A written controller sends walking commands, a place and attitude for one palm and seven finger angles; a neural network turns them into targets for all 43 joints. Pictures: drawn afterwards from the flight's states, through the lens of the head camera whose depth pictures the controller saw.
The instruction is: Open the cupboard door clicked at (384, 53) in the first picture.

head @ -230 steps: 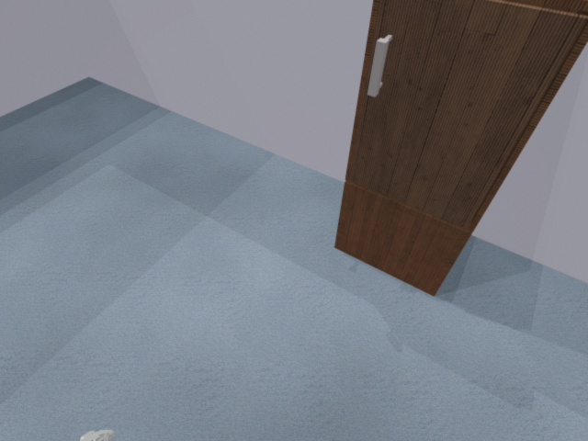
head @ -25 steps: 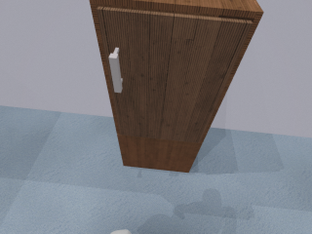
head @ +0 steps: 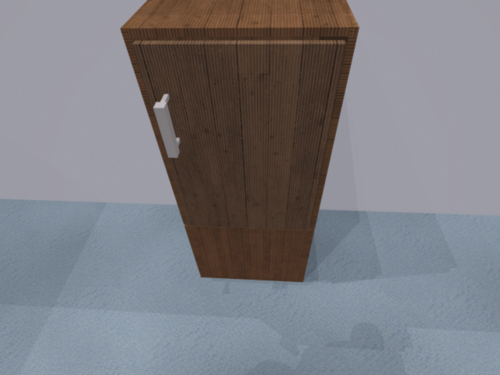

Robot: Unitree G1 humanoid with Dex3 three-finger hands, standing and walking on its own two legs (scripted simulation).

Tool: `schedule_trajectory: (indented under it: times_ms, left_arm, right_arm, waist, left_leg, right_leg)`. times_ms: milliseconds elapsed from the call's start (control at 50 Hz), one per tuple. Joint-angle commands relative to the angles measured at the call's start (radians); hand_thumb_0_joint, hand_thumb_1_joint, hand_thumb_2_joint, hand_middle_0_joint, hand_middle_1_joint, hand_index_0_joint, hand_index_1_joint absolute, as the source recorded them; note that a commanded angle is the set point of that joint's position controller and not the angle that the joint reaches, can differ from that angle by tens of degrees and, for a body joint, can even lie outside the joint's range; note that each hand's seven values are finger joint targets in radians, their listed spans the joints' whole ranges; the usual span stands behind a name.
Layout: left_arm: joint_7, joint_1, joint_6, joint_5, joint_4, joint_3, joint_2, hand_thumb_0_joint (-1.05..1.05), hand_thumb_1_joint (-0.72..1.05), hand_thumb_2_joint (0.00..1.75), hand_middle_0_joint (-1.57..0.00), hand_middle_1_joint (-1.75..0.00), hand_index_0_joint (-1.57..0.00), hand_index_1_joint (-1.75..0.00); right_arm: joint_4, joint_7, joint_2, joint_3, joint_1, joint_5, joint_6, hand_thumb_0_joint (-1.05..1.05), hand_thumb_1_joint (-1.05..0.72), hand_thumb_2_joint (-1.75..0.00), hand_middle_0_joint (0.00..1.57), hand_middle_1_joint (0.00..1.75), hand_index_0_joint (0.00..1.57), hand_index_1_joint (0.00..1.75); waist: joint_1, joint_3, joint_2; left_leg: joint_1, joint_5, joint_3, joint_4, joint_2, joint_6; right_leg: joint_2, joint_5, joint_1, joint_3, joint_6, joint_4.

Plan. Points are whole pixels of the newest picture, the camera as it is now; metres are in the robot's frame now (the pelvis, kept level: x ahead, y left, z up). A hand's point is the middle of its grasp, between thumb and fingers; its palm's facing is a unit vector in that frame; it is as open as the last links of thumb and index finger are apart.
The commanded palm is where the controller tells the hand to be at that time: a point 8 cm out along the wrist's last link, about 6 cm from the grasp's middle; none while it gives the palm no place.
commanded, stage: come to a stop and stand still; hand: left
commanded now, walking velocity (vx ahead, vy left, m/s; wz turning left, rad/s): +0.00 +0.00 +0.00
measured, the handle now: (169, 126) +0.60 +0.22 +0.08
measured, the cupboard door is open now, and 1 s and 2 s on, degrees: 0 0 0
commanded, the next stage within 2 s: look again from close up in 0.50 s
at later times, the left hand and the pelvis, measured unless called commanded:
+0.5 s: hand out of the picture -0.05 +0.15 -0.18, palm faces +0.07 -0.99 -0.15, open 7.4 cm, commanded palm none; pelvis -0.03 +0.00 +0.00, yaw +0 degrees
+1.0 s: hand out of the picture +0.03 +0.25 -0.16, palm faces +0.06 -0.96 -0.28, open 7.4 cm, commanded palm none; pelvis -0.03 +0.03 +0.00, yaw +1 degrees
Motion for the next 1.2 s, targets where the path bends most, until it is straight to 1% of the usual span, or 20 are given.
schedule_trajectory:
  times_ms: [0,60,80,100,120,180,240,340,560,580,600,620,640,680,740,760,800,880,1060,1180]
  left_arm:
    - [0.006,-0.012,-0.034,-0.009,-0.025,0.014,0.132,0.00,0.90,0.90,-0.20,-0.30,-0.20,-0.30]
    - [0.005,0.020,-0.031,-0.019,0.012,0.005,0.104,0.00,0.90,0.90,-0.20,-0.30,-0.20,-0.30]
    - [0.002,0.041,-0.032,-0.019,0.023,0.003,0.092,0.00,0.90,0.90,-0.20,-0.30,-0.20,-0.30]
    - [0.003,0.035,-0.027,-0.020,0.040,0.003,0.098,0.00,0.90,0.90,-0.20,-0.30,-0.20,-0.30]
    - [0.003,0.035,-0.025,-0.022,0.048,0.005,0.107,0.00,0.90,0.90,-0.20,-0.30,-0.20,-0.30]
    - [0.003,0.049,-0.030,-0.020,0.071,-0.001,0.102,0.00,0.90,0.90,-0.20,-0.30,-0.20,-0.30]
    - [0.003,0.048,-0.028,-0.019,0.082,-0.003,0.096,0.00,0.90,0.90,-0.20,-0.30,-0.20,-0.30]
    - [0.004,0.066,-0.026,-0.015,0.085,0.000,0.082,0.00,0.90,0.90,-0.20,-0.30,-0.20,-0.30]
    - [0.007,0.110,-0.034,-0.013,0.096,-0.005,0.051,0.00,0.90,0.90,-0.20,-0.30,-0.20,-0.30]
    - [0.007,0.076,-0.056,0.010,-0.003,-0.019,0.252,0.00,0.90,0.90,-0.20,-0.30,-0.20,-0.30]
    - [0.013,0.086,-0.063,-0.001,-0.006,0.008,0.177,0.00,0.90,0.90,-0.20,-0.30,-0.20,-0.30]
    - [0.012,0.077,-0.066,0.001,-0.024,0.006,0.191,0.00,0.90,0.90,-0.20,-0.30,-0.20,-0.30]
    - [0.011,0.068,-0.062,0.000,-0.038,0.011,0.179,0.00,0.90,0.90,-0.20,-0.30,-0.20,-0.30]
    - [0.012,0.063,-0.050,0.000,-0.059,0.009,0.158,0.00,0.90,0.90,-0.20,-0.30,-0.20,-0.30]
    - [0.012,0.053,-0.045,0.000,-0.082,0.015,0.178,0.00,0.90,0.90,-0.20,-0.30,-0.20,-0.30]
    - [0.011,0.056,-0.045,0.000,-0.089,0.016,0.186,0.00,0.90,0.90,-0.20,-0.30,-0.20,-0.30]
    - [0.008,0.067,-0.042,-0.002,-0.092,0.013,0.191,0.00,0.90,0.90,-0.20,-0.30,-0.20,-0.30]
    - [0.002,0.027,-0.043,-0.003,-0.103,0.015,0.232,0.00,0.90,0.90,-0.20,-0.30,-0.20,-0.30]
    - [-0.009,-0.037,-0.040,0.000,-0.099,0.012,0.294,0.00,0.90,0.90,-0.20,-0.30,-0.20,-0.30]
    - [-0.012,-0.038,-0.043,0.001,-0.079,0.007,0.309,0.00,0.90,0.90,-0.20,-0.30,-0.20,-0.30]
  right_arm:
    - [-0.014,-0.011,-0.019,0.006,0.041,0.007,-0.029,0.00,-0.90,-0.90,0.20,0.30,0.20,0.30]
    - [0.030,-0.023,-0.043,0.020,0.085,0.006,-0.051,0.00,-0.90,-0.90,0.20,0.30,0.20,0.30]
    - [0.039,-0.028,-0.056,0.020,0.077,0.007,-0.056,0.00,-0.90,-0.90,0.20,0.30,0.20,0.30]
    - [0.054,-0.027,-0.054,0.022,0.069,0.008,-0.061,0.00,-0.90,-0.90,0.20,0.30,0.20,0.30]
    - [0.060,-0.027,-0.050,0.024,0.065,0.009,-0.061,0.00,-0.90,-0.90,0.20,0.30,0.20,0.30]
    - [0.072,-0.027,-0.038,0.025,0.074,0.011,-0.059,0.00,-0.90,-0.90,0.20,0.30,0.20,0.30]
    - [0.083,-0.026,-0.022,0.025,0.098,0.008,-0.051,0.00,-0.90,-0.90,0.20,0.30,0.20,0.30]
    - [0.090,-0.024,-0.007,0.026,0.132,0.004,-0.048,0.00,-0.90,-0.90,0.20,0.30,0.20,0.30]
    - [0.088,-0.027,0.003,0.028,0.150,0.008,-0.063,0.00,-0.90,-0.90,0.20,0.30,0.20,0.30]
    - [-0.039,-0.009,-0.155,0.018,0.079,0.001,-0.068,0.00,-0.90,-0.90,0.20,0.30,0.20,0.30]
    - [-0.063,-0.018,-0.130,0.000,0.063,-0.006,-0.089,0.00,-0.90,-0.90,0.20,0.30,0.20,0.30]
    - [-0.069,-0.023,-0.119,-0.003,0.087,-0.005,-0.092,0.00,-0.90,-0.90,0.20,0.30,0.20,0.30]
    - [-0.073,-0.025,-0.101,-0.005,0.106,-0.003,-0.089,0.00,-0.90,-0.90,0.20,0.30,0.20,0.30]
    - [-0.084,-0.021,-0.074,0.004,0.130,-0.007,-0.078,0.00,-0.90,-0.90,0.20,0.30,0.20,0.30]
    - [-0.099,-0.021,-0.115,-0.004,0.115,0.000,-0.083,0.00,-0.90,-0.90,0.20,0.30,0.20,0.30]
    - [-0.104,-0.021,-0.136,-0.006,0.103,0.001,-0.087,0.00,-0.90,-0.90,0.20,0.30,0.20,0.30]
    - [-0.112,-0.020,-0.154,-0.003,0.081,0.001,-0.089,0.00,-0.90,-0.90,0.20,0.30,0.20,0.30]
    - [-0.125,-0.015,-0.203,-0.007,0.034,0.001,-0.094,0.00,-0.90,-0.90,0.20,0.30,0.20,0.30]
    - [-0.128,0.001,-0.271,-0.008,-0.040,0.000,-0.083,0.00,-0.90,-0.90,0.20,0.30,0.20,0.30]
    - [-0.108,0.007,-0.285,-0.005,-0.051,0.004,-0.080,0.00,-0.90,-0.90,0.20,0.30,0.20,0.30]
  waist:
    - [-0.008,0.053,-0.159]
    - [0.002,0.040,-0.056]
    - [0.017,0.036,-0.050]
    - [0.019,0.021,0.044]
    - [0.022,0.018,0.051]
    - [0.020,0.028,-0.008]
    - [0.011,0.075,-0.047]
    - [0.005,0.107,-0.063]
    - [0.009,0.086,-0.036]
    - [-0.021,0.184,-0.058]
    - [0.011,0.006,-0.027]
    - [-0.012,-0.092,-0.031]
    - [-0.018,-0.097,-0.062]
    - [-0.023,-0.035,-0.122]
    - [-0.012,0.053,-0.050]
    - [-0.003,0.048,0.000]
    - [0.012,0.030,0.022]
    - [0.016,0.018,0.021]
    - [0.010,0.053,-0.013]
    - [0.010,0.032,-0.023]
  left_leg:
    - [0.104,0.067,0.006,-0.106,0.011,-0.005]
    - [0.207,0.292,-0.059,-0.288,0.076,0.017]
    - [0.208,0.303,-0.071,-0.288,0.097,0.026]
    - [0.179,0.303,-0.081,-0.310,0.095,0.032]
    - [0.152,0.257,-0.083,-0.331,0.091,0.031]
    - [0.160,0.213,-0.056,-0.334,0.073,0.019]
    - [0.146,0.127,-0.041,-0.343,0.050,0.014]
    - [0.133,0.085,-0.033,-0.339,0.038,0.016]
    - [0.132,0.107,-0.055,-0.360,0.052,0.026]
    - [0.093,0.152,-0.066,-0.289,0.011,0.018]
    - [0.110,0.118,-0.067,-0.221,0.032,0.032]
    - [0.136,0.152,-0.067,-0.178,0.020,0.037]
    - [0.125,0.131,-0.056,-0.164,0.014,0.038]
    - [0.088,0.115,-0.045,-0.161,0.007,0.043]
    - [0.061,0.183,-0.071,-0.210,0.034,0.053]
    - [0.064,0.222,-0.094,-0.231,0.051,0.061]
    - [0.056,0.233,-0.113,-0.255,0.069,0.069]
    - [0.065,0.229,-0.122,-0.290,0.071,0.071]
    - [0.045,-0.035,-0.149,-0.401,0.067,0.056]
    - [0.067,-0.049,-0.151,-0.418,0.067,0.051]
  right_leg:
    - [-0.178,0.216,-0.091,0.130,-0.093,-0.168]
    - [-0.102,0.149,-0.096,0.103,-0.025,-0.131]
    - [-0.086,0.158,-0.077,0.097,-0.013,-0.136]
    - [-0.087,0.155,-0.030,0.075,-0.004,-0.122]
    - [-0.080,0.131,0.005,0.078,-0.002,-0.124]
    - [-0.092,0.114,0.011,0.092,-0.008,-0.164]
    - [-0.097,-0.017,-0.038,0.107,-0.009,-0.209]
    - [-0.097,-0.115,-0.094,0.116,-0.010,-0.231]
    - [-0.089,-0.014,-0.076,0.094,-0.005,-0.192]
    - [-0.063,0.034,-0.117,0.066,-0.021,-0.151]
    - [-0.115,-0.040,-0.085,0.115,-0.028,-0.116]
    - [-0.129,0.000,-0.050,0.136,-0.042,-0.119]
    - [-0.139,-0.028,-0.061,0.143,-0.048,-0.128]
    - [-0.134,-0.061,-0.090,0.136,-0.050,-0.134]
    - [-0.098,0.012,-0.113,0.096,-0.042,-0.081]
    - [-0.082,0.062,-0.096,0.077,-0.037,-0.051]
    - [-0.070,0.098,-0.051,0.052,-0.023,-0.034]
    - [-0.073,0.121,-0.014,0.054,-0.015,-0.045]
    - [-0.088,0.021,-0.022,0.071,-0.003,-0.115]
    - [-0.099,0.000,-0.020,0.075,0.002,-0.143]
